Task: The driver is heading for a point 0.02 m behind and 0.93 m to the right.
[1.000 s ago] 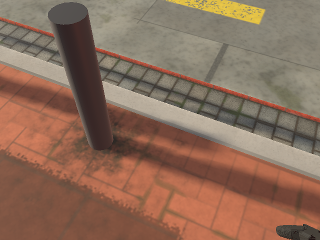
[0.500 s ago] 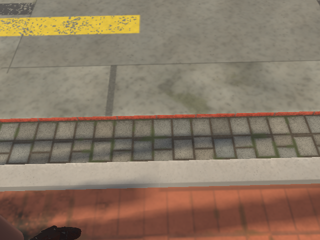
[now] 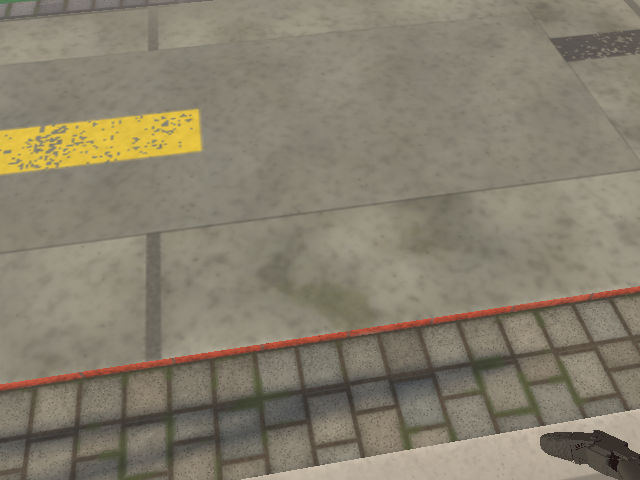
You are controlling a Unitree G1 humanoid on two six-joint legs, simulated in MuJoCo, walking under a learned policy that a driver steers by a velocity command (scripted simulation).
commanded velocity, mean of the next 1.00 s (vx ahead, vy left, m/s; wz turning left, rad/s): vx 0.50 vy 0.00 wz -0.43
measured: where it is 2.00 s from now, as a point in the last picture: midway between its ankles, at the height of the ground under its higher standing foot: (458, 378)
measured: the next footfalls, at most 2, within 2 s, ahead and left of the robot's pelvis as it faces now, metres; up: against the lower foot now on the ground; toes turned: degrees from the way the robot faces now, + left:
right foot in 0.52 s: +0.39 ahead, -0.16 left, +0.00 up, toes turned -22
left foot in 1.24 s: +0.81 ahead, -0.14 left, -0.17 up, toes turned -24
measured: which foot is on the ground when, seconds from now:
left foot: down 0.00-0.54, up 0.56-1.00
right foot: down 0.00-0.00, up 0.02-0.50, down 0.52-1.00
